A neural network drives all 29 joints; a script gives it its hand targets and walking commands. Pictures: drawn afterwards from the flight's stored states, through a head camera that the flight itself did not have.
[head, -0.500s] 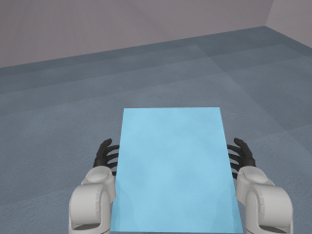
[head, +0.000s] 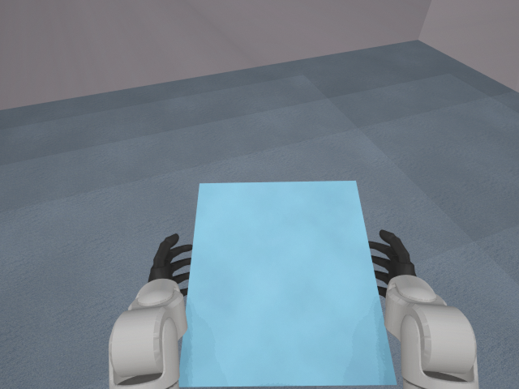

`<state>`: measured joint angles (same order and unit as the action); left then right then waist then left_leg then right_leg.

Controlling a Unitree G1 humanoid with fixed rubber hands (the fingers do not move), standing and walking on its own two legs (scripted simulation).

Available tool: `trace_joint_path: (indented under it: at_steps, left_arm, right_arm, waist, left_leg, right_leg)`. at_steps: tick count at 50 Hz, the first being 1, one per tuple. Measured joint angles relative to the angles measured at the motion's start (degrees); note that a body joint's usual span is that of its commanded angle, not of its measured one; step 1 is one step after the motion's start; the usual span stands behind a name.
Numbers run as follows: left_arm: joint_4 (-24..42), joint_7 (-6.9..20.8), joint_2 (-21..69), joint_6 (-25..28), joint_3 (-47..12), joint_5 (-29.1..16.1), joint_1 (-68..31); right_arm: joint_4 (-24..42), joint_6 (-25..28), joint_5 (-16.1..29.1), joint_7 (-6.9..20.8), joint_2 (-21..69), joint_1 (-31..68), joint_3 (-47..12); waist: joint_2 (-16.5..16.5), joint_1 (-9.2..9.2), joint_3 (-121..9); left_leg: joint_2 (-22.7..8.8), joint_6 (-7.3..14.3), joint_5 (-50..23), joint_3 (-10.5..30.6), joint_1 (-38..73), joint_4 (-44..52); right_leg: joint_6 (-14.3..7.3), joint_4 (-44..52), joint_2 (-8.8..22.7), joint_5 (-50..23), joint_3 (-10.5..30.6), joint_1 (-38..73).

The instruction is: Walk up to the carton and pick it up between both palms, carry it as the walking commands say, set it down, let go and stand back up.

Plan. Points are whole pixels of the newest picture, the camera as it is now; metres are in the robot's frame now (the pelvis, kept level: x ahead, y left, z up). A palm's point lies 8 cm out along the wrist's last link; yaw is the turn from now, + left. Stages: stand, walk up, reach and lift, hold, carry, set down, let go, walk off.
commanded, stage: carry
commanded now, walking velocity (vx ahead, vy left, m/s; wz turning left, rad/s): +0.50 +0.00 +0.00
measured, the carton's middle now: (278, 289) +0.30 +0.00 +0.00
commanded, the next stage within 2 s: none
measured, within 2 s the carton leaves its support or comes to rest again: neither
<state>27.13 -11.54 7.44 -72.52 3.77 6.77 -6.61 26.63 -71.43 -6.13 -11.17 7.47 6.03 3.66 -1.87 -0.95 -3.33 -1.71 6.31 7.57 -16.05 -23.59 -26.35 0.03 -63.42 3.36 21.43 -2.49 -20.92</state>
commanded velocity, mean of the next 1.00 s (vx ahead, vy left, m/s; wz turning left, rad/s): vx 0.08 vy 0.00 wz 0.00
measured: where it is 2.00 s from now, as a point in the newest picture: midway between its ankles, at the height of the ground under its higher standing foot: (263, 374)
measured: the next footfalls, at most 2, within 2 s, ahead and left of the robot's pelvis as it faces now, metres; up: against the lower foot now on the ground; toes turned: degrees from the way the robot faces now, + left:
right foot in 0.38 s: +0.39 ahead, -0.09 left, +0.00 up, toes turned +4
left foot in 0.72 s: +0.40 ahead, +0.13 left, +0.00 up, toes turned +2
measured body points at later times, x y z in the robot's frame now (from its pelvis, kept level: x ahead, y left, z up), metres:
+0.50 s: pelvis +0.26 -0.03 +0.00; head +0.30 -0.04 +0.45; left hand +0.53 +0.15 +0.09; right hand +0.55 -0.17 +0.08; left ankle +0.15 +0.08 -0.68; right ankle +0.35 -0.09 -0.73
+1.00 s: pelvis +0.36 +0.02 +0.01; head +0.34 +0.02 +0.46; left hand +0.63 +0.18 +0.11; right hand +0.63 -0.14 +0.11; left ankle +0.36 +0.13 -0.73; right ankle +0.35 -0.09 -0.73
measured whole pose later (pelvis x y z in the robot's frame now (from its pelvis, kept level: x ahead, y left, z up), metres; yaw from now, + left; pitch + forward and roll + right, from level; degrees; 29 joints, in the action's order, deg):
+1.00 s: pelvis +0.36 +0.02 +0.01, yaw +2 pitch +3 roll +0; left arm 24.3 -11.2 7.6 -72.2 3.8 7.1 -8.2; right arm 25.7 -72.3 -7.3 -10.8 7.5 7.0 4.5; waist -0.3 0.0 -7.4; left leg -3.4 0.3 14.7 -7.9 -17.6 -29.2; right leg -0.4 -28.3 2.5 15.7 -7.8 -15.9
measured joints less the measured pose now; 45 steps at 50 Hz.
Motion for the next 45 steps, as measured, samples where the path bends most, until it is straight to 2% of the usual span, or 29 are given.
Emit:
trace_joint_path:
  at_steps: [2, 6, 11, 16, 19, 21, 22, 24, 25, 32, 37, 41, 45]
  left_arm:
    - [0.18, 0.07, -0.02, 0.37, -0.58, 0.05, 0.48]
    - [1.68, 0.33, -0.01, 1.58, -1.57, 0.24, 0.85]
    - [3.80, -0.03, -0.05, 1.74, -2.47, 0.30, 1.50]
    - [5.13, -0.34, -0.08, 0.90, -2.21, -0.15, 1.79]
    - [5.04, -0.26, -0.04, 0.44, -1.92, -0.46, 1.12]
    - [3.39, -0.21, 0.02, 1.10, -2.00, -0.53, 0.20]
    - [2.56, -0.33, 0.07, 1.48, -1.75, -0.59, -0.41]
    - [1.45, -0.23, 0.15, 1.78, -0.99, -0.69, -0.99]
    - [1.18, -0.03, 0.16, 1.82, -0.64, -0.74, -0.95]
    - [3.07, 0.84, 0.05, 3.31, -0.35, -0.81, 0.12]
    - [2.61, 1.04, 0.03, 3.17, -0.48, -0.56, 0.01]
    - [-0.11, 1.02, 0.05, 1.61, -0.31, -0.07, -0.26]
    - [-1.33, 0.55, 0.10, 0.71, -0.18, 0.15, -0.95]
  right_arm:
    - [0.69, 0.32, 0.16, 0.13, -0.05, -0.92, 0.05]
    - [3.35, 1.28, 0.42, 0.25, -0.13, -2.19, 0.03]
    - [5.35, 1.45, 0.35, 0.69, -0.13, -2.76, -0.04]
    - [6.19, 0.58, -0.09, 0.73, -0.14, -2.62, -0.64]
    - [6.71, -0.08, -0.43, 0.52, -0.14, -2.42, -0.72]
    - [5.96, -0.29, -0.49, 0.45, -0.16, -1.20, 0.29]
    - [5.18, -0.29, -0.51, 0.40, -0.11, -0.22, 0.75]
    - [4.13, -0.28, -0.54, 0.12, -0.04, 0.55, 0.79]
    - [3.87, -0.26, -0.53, -0.03, -0.04, 0.50, 0.55]
    - [5.41, 1.06, 0.17, -0.60, -0.04, -0.06, -0.38]
    - [5.42, 0.65, -0.05, -0.50, -0.04, -0.11, -0.31]
    - [2.67, -0.28, -0.53, -0.25, -0.09, -0.52, -0.16]
    - [0.89, -0.79, -0.89, 0.14, -0.04, 0.34, 0.37]
  waist:
    - [0.57, -0.39, 0.54]
    - [1.40, -0.99, 0.99]
    - [1.44, -0.22, 0.64]
    - [1.44, 0.98, 0.67]
    - [1.23, 1.33, 0.90]
    - [2.57, 2.00, 1.14]
    - [3.43, 2.08, 1.94]
    - [3.83, 1.68, 3.36]
    - [3.80, 1.49, 3.86]
    - [3.39, 0.74, 5.32]
    - [4.30, -0.03, 2.53]
    - [2.53, 0.10, -0.92]
    - [1.80, 0.55, -3.02]
  left_leg:
    - [0.36, -0.43, -0.50, 0.16, 3.28, 4.04]
    - [0.72, -0.77, -0.12, 1.57, 8.86, 9.74]
    - [0.77, -2.25, 2.49, 3.22, 15.81, 13.67]
    - [0.04, -4.61, 7.77, 4.37, 21.54, 13.04]
    - [-0.62, -6.42, 14.32, 5.24, 22.13, 5.11]
    - [-2.09, -7.60, 18.26, 6.55, 17.59, -8.43]
    - [-2.14, -7.85, 19.55, 8.37, 14.15, -15.57]
    - [-1.23, -7.62, 21.19, 10.82, 8.01, -24.05]
    - [-1.20, -7.40, 20.83, 11.10, 5.80, -24.84]
    - [-2.79, -7.34, 14.56, 10.35, 0.29, -9.43]
    - [-3.91, -7.30, -0.62, 9.33, 3.33, -0.10]
    - [-2.86, -7.22, 4.18, 8.69, 4.97, -1.20]
    - [-2.26, -6.72, 5.63, 8.39, 5.79, -1.48]
  right_leg:
    - [0.14, 1.25, 0.73, -2.45, -0.99, -5.37]
    - [0.61, 9.99, 1.99, -6.97, -1.85, -12.07]
    - [0.93, 19.49, 2.95, -14.39, -2.59, -15.12]
    - [-0.18, 30.45, 0.66, -18.16, -5.64, -11.86]
    - [-0.87, 39.17, -1.70, -24.56, -8.74, -5.96]
    - [-4.35, 39.14, -2.80, -18.97, -9.40, -3.77]
    - [-5.34, 37.79, -3.26, -16.82, -9.40, -3.88]
    - [-5.60, 37.51, -3.23, -15.55, -9.15, -3.15]
    - [-5.48, 38.15, -3.19, -15.52, -8.97, -2.46]
    - [-4.80, 40.90, -3.03, -14.27, -7.09, 1.24]
    - [-3.36, 36.40, -3.41, -9.75, -6.43, 2.03]
    - [-2.17, 36.34, -2.24, -8.56, -5.86, 3.92]
    - [-1.33, 36.14, -1.63, -6.87, -5.54, 4.78]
